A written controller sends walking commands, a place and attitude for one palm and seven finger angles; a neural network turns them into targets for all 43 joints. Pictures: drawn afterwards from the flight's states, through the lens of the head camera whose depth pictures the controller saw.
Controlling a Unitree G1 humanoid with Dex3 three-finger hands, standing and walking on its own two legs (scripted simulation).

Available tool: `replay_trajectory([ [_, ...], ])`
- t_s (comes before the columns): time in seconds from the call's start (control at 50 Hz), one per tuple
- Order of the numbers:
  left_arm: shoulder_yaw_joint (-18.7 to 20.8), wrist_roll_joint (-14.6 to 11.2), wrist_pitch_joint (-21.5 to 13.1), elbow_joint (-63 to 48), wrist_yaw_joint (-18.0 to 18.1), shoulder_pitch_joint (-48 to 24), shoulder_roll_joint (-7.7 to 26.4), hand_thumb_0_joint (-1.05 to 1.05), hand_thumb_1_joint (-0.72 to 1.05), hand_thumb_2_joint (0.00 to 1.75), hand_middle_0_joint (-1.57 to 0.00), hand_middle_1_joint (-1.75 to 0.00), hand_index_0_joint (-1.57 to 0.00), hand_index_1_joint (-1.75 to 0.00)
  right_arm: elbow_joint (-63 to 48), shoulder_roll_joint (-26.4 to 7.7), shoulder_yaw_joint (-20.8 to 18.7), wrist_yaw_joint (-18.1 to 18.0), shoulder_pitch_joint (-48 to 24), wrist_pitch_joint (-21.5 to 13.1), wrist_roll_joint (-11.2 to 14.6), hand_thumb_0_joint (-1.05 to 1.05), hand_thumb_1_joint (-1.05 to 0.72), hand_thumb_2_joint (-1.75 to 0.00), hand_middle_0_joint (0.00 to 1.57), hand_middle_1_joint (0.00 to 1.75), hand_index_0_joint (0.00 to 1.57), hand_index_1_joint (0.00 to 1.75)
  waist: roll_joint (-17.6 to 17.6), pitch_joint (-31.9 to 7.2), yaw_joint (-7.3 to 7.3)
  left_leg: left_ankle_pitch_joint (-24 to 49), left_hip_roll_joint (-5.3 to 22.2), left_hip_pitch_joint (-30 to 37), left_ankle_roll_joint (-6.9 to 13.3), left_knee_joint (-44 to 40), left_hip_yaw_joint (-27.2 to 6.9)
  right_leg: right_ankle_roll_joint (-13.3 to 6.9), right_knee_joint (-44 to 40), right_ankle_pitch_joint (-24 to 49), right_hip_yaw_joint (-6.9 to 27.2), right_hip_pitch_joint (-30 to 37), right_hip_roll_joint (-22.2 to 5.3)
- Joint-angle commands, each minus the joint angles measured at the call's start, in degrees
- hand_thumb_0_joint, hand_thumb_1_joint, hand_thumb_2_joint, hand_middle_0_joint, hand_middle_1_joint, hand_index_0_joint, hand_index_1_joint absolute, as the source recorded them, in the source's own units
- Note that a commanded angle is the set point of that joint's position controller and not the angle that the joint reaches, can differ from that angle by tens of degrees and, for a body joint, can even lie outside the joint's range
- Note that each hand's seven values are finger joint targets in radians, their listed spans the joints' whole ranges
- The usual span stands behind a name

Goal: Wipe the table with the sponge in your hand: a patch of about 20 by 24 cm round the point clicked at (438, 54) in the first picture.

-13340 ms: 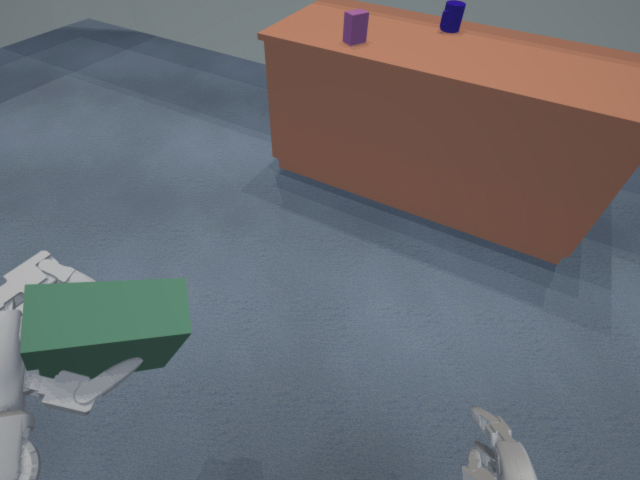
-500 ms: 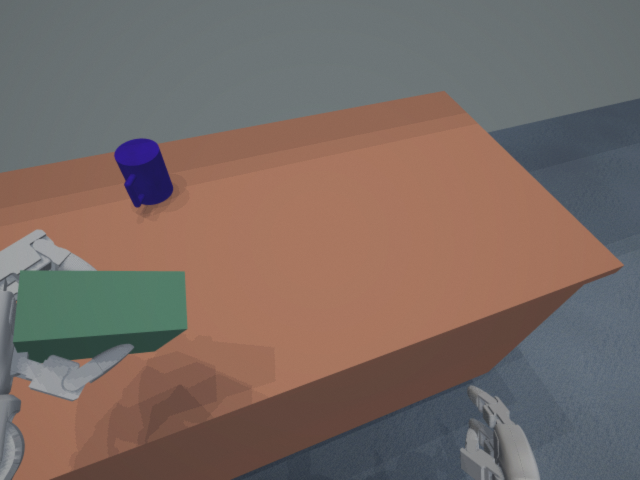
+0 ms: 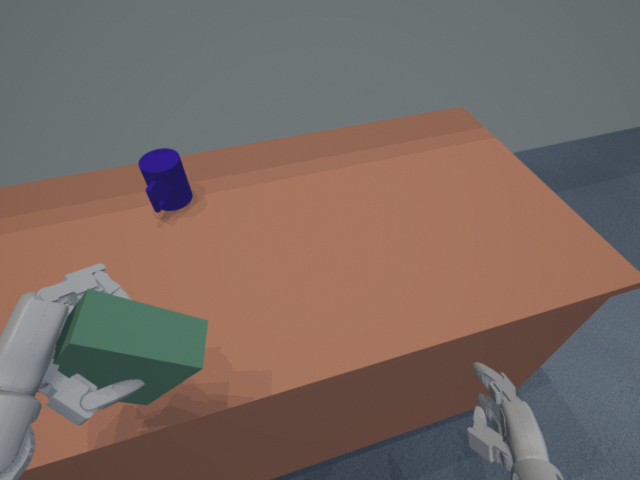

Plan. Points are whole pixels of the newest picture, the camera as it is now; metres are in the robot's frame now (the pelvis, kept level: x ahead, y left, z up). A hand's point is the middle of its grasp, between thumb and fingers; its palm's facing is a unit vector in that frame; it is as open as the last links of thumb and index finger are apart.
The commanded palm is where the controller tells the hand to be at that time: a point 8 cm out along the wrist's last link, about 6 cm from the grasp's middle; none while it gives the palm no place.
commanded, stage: turn the palm down, sponge in hand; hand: left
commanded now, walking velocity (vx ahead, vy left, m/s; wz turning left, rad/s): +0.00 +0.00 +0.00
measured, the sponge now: (140, 358) +0.21 +0.22 +0.09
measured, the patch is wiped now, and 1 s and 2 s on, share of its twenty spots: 0.00 0.00 0.00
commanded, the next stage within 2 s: move the sponge above the wiping area in 1.86 s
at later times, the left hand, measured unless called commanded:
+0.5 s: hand (102, 316) +0.22 +0.24 +0.15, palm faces +0.22 -0.50 -0.84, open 9.5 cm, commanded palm +0.19 +0.28 +0.18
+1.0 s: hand (57, 307) +0.23 +0.29 +0.15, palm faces +0.25 -0.23 -0.94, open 9.5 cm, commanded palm +0.20 +0.29 +0.18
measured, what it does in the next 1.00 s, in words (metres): stands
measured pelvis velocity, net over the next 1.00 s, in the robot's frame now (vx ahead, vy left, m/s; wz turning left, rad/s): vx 0.01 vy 0.01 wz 0.00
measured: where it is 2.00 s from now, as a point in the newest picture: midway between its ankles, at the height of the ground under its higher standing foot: outside the picture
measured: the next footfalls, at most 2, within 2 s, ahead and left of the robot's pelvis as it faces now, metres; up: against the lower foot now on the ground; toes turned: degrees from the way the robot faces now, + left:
none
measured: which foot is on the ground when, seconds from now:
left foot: down 0.00-1.00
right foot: down 0.00-1.00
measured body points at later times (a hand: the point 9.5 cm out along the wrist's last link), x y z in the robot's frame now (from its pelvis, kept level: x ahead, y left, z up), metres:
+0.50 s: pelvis +0.01 -0.01 +0.00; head +0.02 -0.03 +0.45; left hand +0.20 +0.26 +0.20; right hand +0.21 -0.24 -0.09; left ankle +0.05 +0.16 -0.73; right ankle +0.02 -0.14 -0.73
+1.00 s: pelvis +0.01 +0.01 +0.00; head +0.00 -0.03 +0.45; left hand +0.21 +0.30 +0.20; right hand +0.25 -0.19 -0.07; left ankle +0.05 +0.16 -0.73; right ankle +0.02 -0.14 -0.73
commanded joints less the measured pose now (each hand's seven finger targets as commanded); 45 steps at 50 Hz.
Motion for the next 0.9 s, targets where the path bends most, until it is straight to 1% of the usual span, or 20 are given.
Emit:
replay_trajectory([
  [0.0,14.7,1.6,-15.3,-20.8,9.5,-14.9,15.9,0.00,0.10,1.30,-1.20,-1.60,-1.20,-1.60,-5.6,-4.5,-3.1,-1.4,-5.4,-3.5,-1.4,0.00,-0.90,-0.90,0.20,0.30,0.20,0.30,6.3,-13.5,-0.14,1.2,-3.4,6.4,2.3,-0.6,4.7,-2.1,-6.3,-1.0,-5.4,-4.8,3.0],
  [0.04,16.8,3.7,-14.1,-18.2,11.6,-16.3,19.4,0.00,0.10,1.30,-1.20,-1.60,-1.20,-1.60,-4.8,-5.0,-3.4,-1.3,-4.8,-2.6,-1.1,0.00,-0.90,-0.90,0.20,0.30,0.20,0.30,10.2,-13.6,-0.57,1.1,-3.5,5.9,2.3,0.6,4.8,-2.6,-6.4,-0.8,-4.5,-5.4,2.5],
  [0.06,12.8,4.4,-12.5,-14.6,11.7,-16.0,15.5,0.00,0.10,1.30,-1.20,-1.60,-1.20,-1.60,-4.5,-4.4,-3.2,-1.2,-4.8,-2.1,-1.1,0.00,-0.90,-0.90,0.20,0.30,0.20,0.30,11.2,-12.7,-0.72,1.2,-3.5,4.3,2.1,0.2,4.7,-2.6,-6.2,0.0,-4.9,-4.8,1.7],
  [0.16,5.0,4.7,3.1,-0.7,5.6,-14.8,14.3,0.00,0.10,1.30,-1.20,-1.60,-1.20,-1.60,-5.8,-6.4,-2.3,-3.5,-5.9,2.1,1.4,0.00,-0.90,-0.90,0.20,0.30,0.20,0.30,4.2,-4.4,-0.38,-3.4,-2.7,0.5,2.8,-4.3,4.5,-1.9,-9.5,-2.4,-4.1,-3.6,1.0],
  [0.2,5.1,5.9,6.7,-1.6,2.3,-17.3,17.4,0.00,0.10,1.30,-1.20,-1.60,-1.20,-1.60,-7.3,-6.8,-1.9,-4.7,-6.9,2.7,1.7,0.00,-0.90,-0.90,0.20,0.30,0.20,0.30,0.5,-4.5,-0.13,-2.1,-2.8,1.5,3.4,-4.7,4.0,-1.5,-9.9,-2.1,-4.2,-2.8,1.1],
  [0.24,6.6,7.3,6.4,-4.4,0.0,-16.1,19.4,0.00,0.10,1.30,-1.20,-1.60,-1.20,-1.60,-8.7,-6.1,-1.4,-5.3,-9.1,2.2,2.1,0.00,-0.90,-0.90,0.20,0.30,0.20,0.30,-1.7,-5.4,0.85,-0.1,-2.9,3.7,3.7,-4.2,4.2,-1.5,-10.3,-1.1,-3.6,-2.4,1.6],
  [0.3,7.4,7.8,0.2,-11.3,-1.4,-13.3,18.2,0.00,0.10,1.30,-1.20,-1.60,-1.20,-1.60,-9.5,-5.5,-1.8,-5.4,-8.0,1.5,1.0,0.00,-0.90,-0.90,0.20,0.30,0.20,0.30,-4.6,-10.5,1.27,5.1,-2.7,5.7,3.8,-2.7,3.5,-1.3,-8.5,4.1,-4.4,-1.2,1.6],
  [0.34,13.2,8.1,-3.6,-14.4,0.5,-12.6,22.4,0.00,0.10,1.30,-1.20,-1.60,-1.20,-1.60,-8.8,-5.1,-2.3,-5.4,-8.6,0.8,0.7,0.00,-0.90,-0.90,0.20,0.30,0.20,0.30,-2.0,-11.6,2.31,5.6,-2.7,6.8,3.3,-1.5,3.6,-1.6,-8.4,3.6,-3.7,-1.5,1.9],
  [0.36,11.3,8.5,-5.4,-16.2,1.8,-13.0,19.4,0.00,0.10,1.30,-1.20,-1.60,-1.20,-1.60,-9.1,-4.5,-2.5,-5.0,-7.7,0.6,0.3,0.00,-0.90,-0.90,0.20,0.30,0.20,0.30,0.9,-13.4,2.06,6.8,-3.0,7.1,3.4,-0.7,4.0,-1.7,-7.9,5.1,-4.3,-1.5,1.8],
  [0.4,14.8,9.7,-6.6,-14.3,5.3,-7.5,20.3,0.00,0.10,1.30,-1.20,-1.60,-1.20,-1.60,-8.0,-5.2,-3.4,-4.3,-5.6,0.9,-0.2,0.00,-0.90,-0.90,0.20,0.30,0.20,0.30,1.8,-14.5,2.45,9.5,-2.6,5.7,3.0,0.6,3.8,-1.8,-6.1,8.3,-4.7,-1.3,1.4],
  [0.44,17.3,11.9,-4.5,-12.2,9.0,-3.6,21.8,0.00,0.10,1.30,-1.20,-1.60,-1.20,-1.60,-7.3,-5.7,-4.0,-3.6,-5.6,1.9,0.5,0.00,-0.90,-0.90,0.20,0.30,0.20,0.30,4.8,-13.1,3.49,10.2,-2.6,3.9,2.5,0.7,4.2,-2.4,-5.3,9.2,-3.8,-1.2,1.6],
  [0.46,12.1,12.5,-2.8,-11.8,10.1,-4.1,16.5,0.00,0.10,1.30,-1.20,-1.60,-1.20,-1.60,-8.0,-5.3,-3.9,-3.3,-5.0,2.6,0.7,0.00,-0.90,-0.90,0.20,0.30,0.20,0.30,5.4,-13.0,2.75,10.0,-2.4,2.7,2.5,0.5,4.9,-2.4,-5.0,9.5,-4.6,-1.4,1.2],
  [0.5,10.8,13.9,1.3,-9.8,11.5,-3.4,16.8,0.00,0.10,1.30,-1.20,-1.60,-1.20,-1.60,-8.3,-6.3,-4.3,-3.4,-4.4,4.1,1.1,0.00,-0.90,-0.90,0.20,0.30,0.20,0.30,5.4,-12.1,2.71,10.4,-1.7,1.0,2.2,-0.6,4.6,-2.3,-4.4,9.9,-4.3,-0.6,0.6],
  [0.56,6.3,15.6,7.5,-7.5,10.9,-4.9,15.3,0.00,0.10,1.30,-1.20,-1.60,-1.20,-1.60,-9.0,-6.5,-3.7,-4.2,-5.4,5.2,2.1,0.00,-0.90,-0.90,0.20,0.30,0.20,0.30,0.9,-9.8,1.78,8.4,-1.5,1.2,2.9,-1.4,4.2,-2.2,-5.9,8.8,-3.9,-0.8,0.9],
  [0.6,5.4,17.5,9.6,-8.6,8.6,-7.9,18.0,0.00,0.10,1.30,-1.20,-1.60,-1.20,-1.60,-9.4,-7.1,-3.4,-5.0,-6.5,5.4,2.3,0.00,-0.90,-0.90,0.20,0.30,0.20,0.30,-1.5,-10.6,1.22,8.0,-1.6,2.4,3.4,-1.9,3.6,-1.8,-6.2,8.6,-3.6,-0.8,0.6],
  [0.7,-0.5,22.5,7.3,-14.2,4.9,-14.3,17.5,0.00,0.10,1.30,-1.20,-1.60,-1.20,-1.60,-9.8,-6.0,-2.2,-6.5,-9.0,4.1,2.3,0.00,-0.90,-0.90,0.20,0.30,0.20,0.30,1.5,-11.1,0.49,5.4,-2.0,5.8,4.0,-3.4,2.4,-2.1,-7.7,4.4,-3.5,-2.0,1.1],
  [0.78,3.4,27.8,5.2,-15.5,7.6,-13.0,21.1,0.00,0.10,1.30,-1.20,-1.60,-1.20,-1.60,-8.9,-5.1,-2.0,-6.0,-8.7,3.6,1.2,0.00,-0.90,-0.90,0.20,0.30,0.20,0.30,6.0,-13.3,1.87,8.6,-1.7,7.4,3.5,-3.6,1.8,-3.2,-7.6,6.1,-3.6,-0.3,1.5],
  [0.84,8.6,29.3,8.1,-10.5,10.6,-9.9,23.1,0.00,0.10,1.30,-1.20,-1.60,-1.20,-1.60,-7.4,-5.3,-2.3,-5.0,-10.6,4.9,1.6,0.00,-0.90,-0.90,0.20,0.30,0.20,0.30,6.9,-11.7,3.83,9.7,-1.6,6.3,2.3,-4.7,1.5,-4.0,-8.3,6.8,-2.6,1.3,2.4],
  [0.86,3.1,29.1,9.4,-10.7,10.8,-12.3,17.1,0.00,0.10,1.30,-1.20,-1.60,-1.20,-1.60,-7.9,-4.7,-1.9,-4.6,-10.5,5.5,1.8,0.00,-0.90,-0.90,0.20,0.30,0.20,0.30,7.7,-12.3,2.90,9.9,-1.4,5.9,2.3,-5.2,2.2,-3.9,-8.2,7.4,-4.2,1.7,2.1],
  [0.88,4.6,29.5,11.0,-8.1,11.4,-12.1,19.0,0.00,0.10,1.30,-1.20,-1.60,-1.20,-1.60,-7.2,-5.2,-2.1,-4.5,-10.1,5.9,2.0,0.00,-0.90,-0.90,0.20,0.30,0.20,0.30,6.7,-11.4,3.18,10.0,-0.9,5.5,1.9,-6.1,2.0,-3.8,-8.3,7.3,-3.9,2.1,2.0],
])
